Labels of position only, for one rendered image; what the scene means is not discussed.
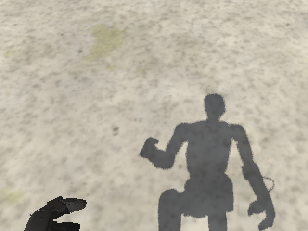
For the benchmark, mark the left robot hand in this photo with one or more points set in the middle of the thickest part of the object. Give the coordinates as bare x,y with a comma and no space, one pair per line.
42,219

